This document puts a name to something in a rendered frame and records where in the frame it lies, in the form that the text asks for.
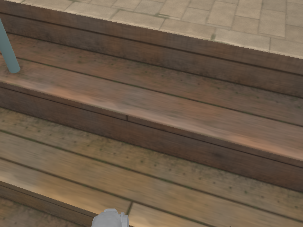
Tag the left robot shin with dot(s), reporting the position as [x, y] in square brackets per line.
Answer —
[107, 210]

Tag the robot left thigh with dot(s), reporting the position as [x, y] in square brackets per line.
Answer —
[111, 219]

